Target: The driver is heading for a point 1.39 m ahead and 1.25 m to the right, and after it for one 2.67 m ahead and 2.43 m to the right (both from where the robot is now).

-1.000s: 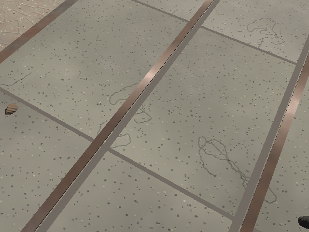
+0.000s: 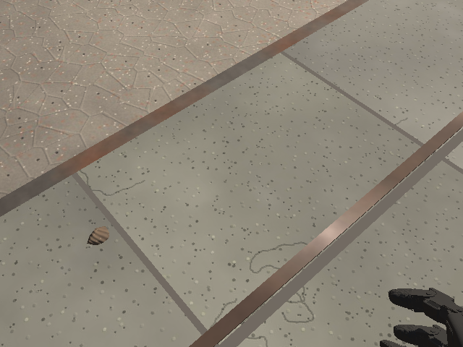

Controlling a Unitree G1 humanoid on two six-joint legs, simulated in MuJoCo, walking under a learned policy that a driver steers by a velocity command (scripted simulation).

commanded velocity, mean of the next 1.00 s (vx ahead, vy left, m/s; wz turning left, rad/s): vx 0.08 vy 0.00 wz -0.89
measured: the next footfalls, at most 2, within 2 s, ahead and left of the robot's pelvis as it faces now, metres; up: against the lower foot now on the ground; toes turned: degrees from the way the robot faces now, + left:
right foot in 0.36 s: +0.24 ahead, -0.14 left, +0.00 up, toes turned -22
left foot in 0.78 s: +0.36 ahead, +0.03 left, +0.00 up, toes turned -50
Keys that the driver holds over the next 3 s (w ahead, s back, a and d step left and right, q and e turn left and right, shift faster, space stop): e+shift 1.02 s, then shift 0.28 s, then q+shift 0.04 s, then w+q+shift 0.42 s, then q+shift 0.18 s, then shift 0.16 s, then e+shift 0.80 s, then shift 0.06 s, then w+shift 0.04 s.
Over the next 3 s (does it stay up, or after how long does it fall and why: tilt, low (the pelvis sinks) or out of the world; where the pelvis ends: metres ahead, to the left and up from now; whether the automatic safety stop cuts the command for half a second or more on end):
stays up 0.75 -0.23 0.01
